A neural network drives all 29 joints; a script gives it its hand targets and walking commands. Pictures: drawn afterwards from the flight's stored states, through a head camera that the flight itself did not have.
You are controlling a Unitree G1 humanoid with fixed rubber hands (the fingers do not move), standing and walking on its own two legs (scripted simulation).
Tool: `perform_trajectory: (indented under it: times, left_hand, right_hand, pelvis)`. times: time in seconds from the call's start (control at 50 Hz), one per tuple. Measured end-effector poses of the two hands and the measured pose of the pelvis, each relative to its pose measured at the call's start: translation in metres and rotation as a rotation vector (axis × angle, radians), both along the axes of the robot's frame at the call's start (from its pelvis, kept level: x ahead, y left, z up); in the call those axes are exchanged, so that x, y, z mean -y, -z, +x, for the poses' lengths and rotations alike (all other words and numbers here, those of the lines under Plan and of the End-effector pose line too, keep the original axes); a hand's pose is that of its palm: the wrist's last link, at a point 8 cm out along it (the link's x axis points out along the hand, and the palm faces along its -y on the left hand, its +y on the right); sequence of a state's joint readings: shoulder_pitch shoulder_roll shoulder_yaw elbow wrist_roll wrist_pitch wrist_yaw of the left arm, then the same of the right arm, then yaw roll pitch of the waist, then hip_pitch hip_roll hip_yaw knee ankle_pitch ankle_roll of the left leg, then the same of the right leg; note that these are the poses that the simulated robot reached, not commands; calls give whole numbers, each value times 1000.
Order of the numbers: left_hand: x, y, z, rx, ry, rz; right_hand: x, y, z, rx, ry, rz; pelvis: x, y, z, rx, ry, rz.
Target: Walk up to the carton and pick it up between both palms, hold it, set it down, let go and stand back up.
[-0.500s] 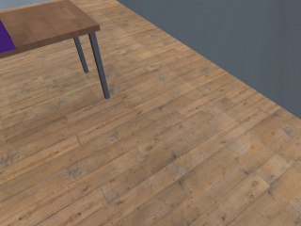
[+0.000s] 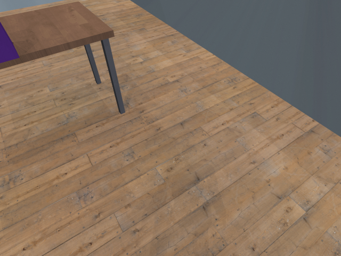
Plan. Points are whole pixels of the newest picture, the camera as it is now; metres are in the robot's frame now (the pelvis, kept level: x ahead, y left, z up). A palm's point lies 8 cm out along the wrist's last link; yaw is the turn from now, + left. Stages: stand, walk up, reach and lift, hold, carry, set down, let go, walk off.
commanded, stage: walk up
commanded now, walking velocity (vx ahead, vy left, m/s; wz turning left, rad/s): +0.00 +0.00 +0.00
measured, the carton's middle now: out of the picture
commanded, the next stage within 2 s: none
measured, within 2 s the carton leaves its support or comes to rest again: neither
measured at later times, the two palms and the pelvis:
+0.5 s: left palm out of the picture -0.09 +0.32 -0.15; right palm (231, 242) +0.19 -0.14 -0.11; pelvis +0.01 +0.08 -0.01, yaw +15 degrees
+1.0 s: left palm (6, 201) +0.31 +0.50 -0.13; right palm (180, 221) +0.25 -0.02 -0.14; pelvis +0.25 +0.23 -0.02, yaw +28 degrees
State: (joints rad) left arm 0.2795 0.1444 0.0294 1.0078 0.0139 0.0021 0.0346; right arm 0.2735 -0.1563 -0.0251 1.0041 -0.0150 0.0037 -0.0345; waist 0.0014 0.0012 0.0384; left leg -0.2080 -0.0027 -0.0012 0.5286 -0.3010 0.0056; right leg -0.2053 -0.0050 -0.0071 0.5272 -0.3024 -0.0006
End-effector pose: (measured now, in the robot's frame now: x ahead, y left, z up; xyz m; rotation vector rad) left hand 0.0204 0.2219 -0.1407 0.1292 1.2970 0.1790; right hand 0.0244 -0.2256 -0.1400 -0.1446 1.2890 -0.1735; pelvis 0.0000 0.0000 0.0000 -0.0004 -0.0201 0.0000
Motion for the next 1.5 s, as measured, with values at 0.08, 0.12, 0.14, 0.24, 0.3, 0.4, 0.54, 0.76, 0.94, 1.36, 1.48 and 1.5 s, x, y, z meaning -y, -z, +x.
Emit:
perform_trajectory:
  times: [0.08, 0.12, 0.14, 0.24, 0.3, 0.4, 0.54, 0.76, 0.94, 1.36, 1.48, 1.5]
  left_hand:
    - [4, 1, -10, -38, -2, -10]
    - [6, 2, -14, -54, -3, -15]
    - [7, 2, -16, -61, -4, -17]
    - [-7, 7, -23, -36, -82, 25]
    - [-21, 11, -35, -27, -146, 45]
    - [-57, 10, -80, -83, -266, 79]
    - [-124, 20, -113, -122, -345, 46]
    - [-229, -14, 71, 220, -262, 26]
    - [-272, -22, 239, 363, -251, 33]
    - [-256, -30, 191, -270, -687, -1]
    - [-289, -18, 221, -301, -727, -84]
    - [-301, -12, 233, -285, -728, -97]
  right_hand:
    - [-2, 1, -9, -31, 9, 4]
    - [-3, 2, -13, -45, 12, 7]
    - [-4, 2, -15, -52, 13, 9]
    - [0, 9, -14, -88, -41, 4]
    - [0, 9, 4, -92, -114, -22]
    - [-22, -5, 71, -14, -262, -22]
    - [-114, -32, 187, 262, -402, -29]
    - [-188, -14, 130, -44, -349, -8]
    - [-207, -11, 179, -219, -350, -31]
    - [-423, -30, 676, 296, -708, 70]
    - [-540, -23, 706, 290, -791, 192]
    - [-556, -20, 710, 276, -803, 190]
  pelvis:
    - [0, -1, -1, 3, 0, -1]
    - [0, -2, -1, 4, 1, -1]
    - [-1, -2, -1, 5, 1, -1]
    - [-2, 6, -9, -4, -79, -22]
    - [-9, 10, -14, -8, -139, -26]
    - [-34, 9, -11, -38, -212, -22]
    - [-100, 15, 18, -56, -283, -24]
    - [-187, -2, 93, -35, -387, -28]
    - [-223, 6, 200, -60, -467, -13]
    - [-333, -5, 436, 0, -559, 17]
    - [-397, 3, 476, -16, -576, -18]
    - [-410, 6, 483, -21, -575, -25]
